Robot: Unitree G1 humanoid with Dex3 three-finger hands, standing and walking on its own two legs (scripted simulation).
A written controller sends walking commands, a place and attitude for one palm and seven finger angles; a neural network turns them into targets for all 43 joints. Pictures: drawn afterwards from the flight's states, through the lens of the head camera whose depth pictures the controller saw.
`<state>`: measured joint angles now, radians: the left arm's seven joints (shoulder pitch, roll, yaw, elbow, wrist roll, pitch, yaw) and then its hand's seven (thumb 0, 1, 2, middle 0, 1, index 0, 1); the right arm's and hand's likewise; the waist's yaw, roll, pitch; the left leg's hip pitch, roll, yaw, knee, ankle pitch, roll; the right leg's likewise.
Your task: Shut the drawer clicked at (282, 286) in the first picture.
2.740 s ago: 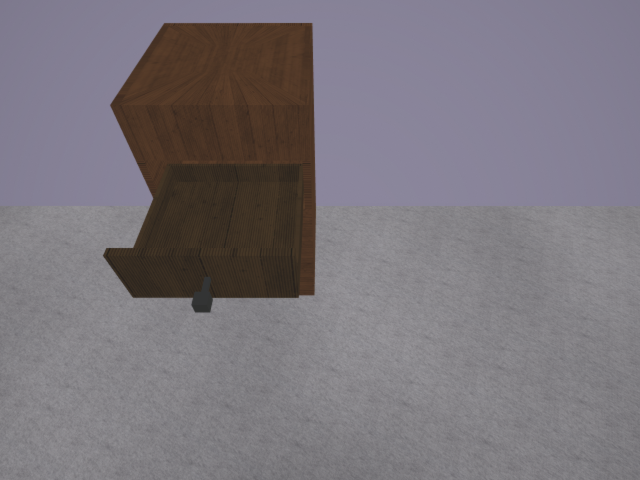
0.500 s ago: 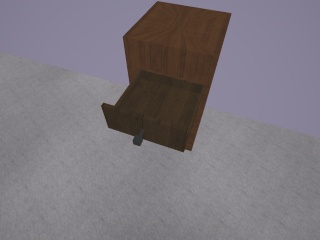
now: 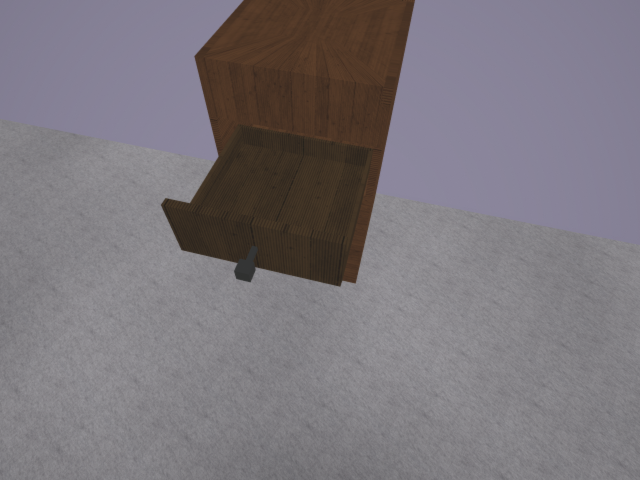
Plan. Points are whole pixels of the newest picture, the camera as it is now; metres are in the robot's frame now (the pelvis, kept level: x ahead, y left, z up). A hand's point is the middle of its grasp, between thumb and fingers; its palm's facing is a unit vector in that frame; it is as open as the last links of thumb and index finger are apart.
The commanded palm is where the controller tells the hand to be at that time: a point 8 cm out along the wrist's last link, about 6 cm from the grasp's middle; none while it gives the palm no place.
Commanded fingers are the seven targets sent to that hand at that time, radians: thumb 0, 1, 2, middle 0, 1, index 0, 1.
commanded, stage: turn to face it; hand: left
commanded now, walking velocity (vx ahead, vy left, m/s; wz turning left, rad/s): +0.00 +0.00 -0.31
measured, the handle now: (248, 263) +0.53 +0.18 -0.21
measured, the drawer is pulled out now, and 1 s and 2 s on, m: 0.30 0.30 0.30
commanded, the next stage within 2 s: take the last steps up to it in 0.34 s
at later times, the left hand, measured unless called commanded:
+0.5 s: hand out of the picture +0.03 +0.16 -0.16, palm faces -0.02 -0.98 -0.22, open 7.4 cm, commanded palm none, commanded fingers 0.00 0.90 0.90 -0.20 -0.30 -0.20 -0.30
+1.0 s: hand (227, 448) +0.18 +0.15 -0.16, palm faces -0.14 -0.96 -0.23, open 7.4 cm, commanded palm none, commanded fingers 0.00 0.90 0.90 -0.20 -0.30 -0.20 -0.30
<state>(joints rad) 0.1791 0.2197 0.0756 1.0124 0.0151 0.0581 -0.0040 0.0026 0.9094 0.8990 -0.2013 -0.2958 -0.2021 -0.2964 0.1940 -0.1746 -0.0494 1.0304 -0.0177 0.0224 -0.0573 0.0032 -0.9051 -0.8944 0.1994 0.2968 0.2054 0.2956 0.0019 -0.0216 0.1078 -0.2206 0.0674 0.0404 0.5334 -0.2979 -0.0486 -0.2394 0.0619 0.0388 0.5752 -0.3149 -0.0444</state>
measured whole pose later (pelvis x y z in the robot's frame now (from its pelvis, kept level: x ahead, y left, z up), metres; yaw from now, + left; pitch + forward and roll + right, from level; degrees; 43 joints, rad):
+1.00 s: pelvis +0.06 -0.04 +0.00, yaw -7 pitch -1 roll +0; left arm 0.15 0.19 0.06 1.00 0.02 -0.03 -0.01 0.00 0.91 0.90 -0.20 -0.30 -0.20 -0.30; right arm 0.40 -0.16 -0.04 1.11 -0.01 0.00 -0.02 0.01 -0.91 -0.89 0.20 0.30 0.21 0.30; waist -0.04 0.03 0.12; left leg -0.22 0.02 0.01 0.74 -0.49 -0.01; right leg -0.25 -0.02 -0.07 0.56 -0.27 -0.03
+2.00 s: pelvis +0.10 -0.05 +0.01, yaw -6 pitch -2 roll +1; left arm 0.20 0.17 0.05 1.08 0.01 0.01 0.03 0.00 0.92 0.90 -0.20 -0.30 -0.20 -0.30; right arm 0.23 -0.20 -0.04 1.10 -0.01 0.03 -0.04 0.01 -0.91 -0.90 0.19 0.30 0.20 0.29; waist 0.01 0.00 0.09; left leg -0.13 0.03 0.00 0.42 -0.26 -0.03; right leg -0.19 -0.01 -0.09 0.47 -0.25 -0.03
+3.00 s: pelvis +0.12 -0.01 +0.00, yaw -8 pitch -2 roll +0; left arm 0.27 0.15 -0.02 1.10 0.01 -0.01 0.04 0.00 0.92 0.90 -0.20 -0.30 -0.20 -0.30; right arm 0.28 -0.18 0.01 1.05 -0.01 -0.02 -0.04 0.01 -0.93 -0.89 0.20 0.30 0.20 0.30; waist -0.01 0.04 0.02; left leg -0.13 -0.01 0.06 0.50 -0.33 0.03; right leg -0.19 -0.04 -0.03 0.53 -0.30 0.02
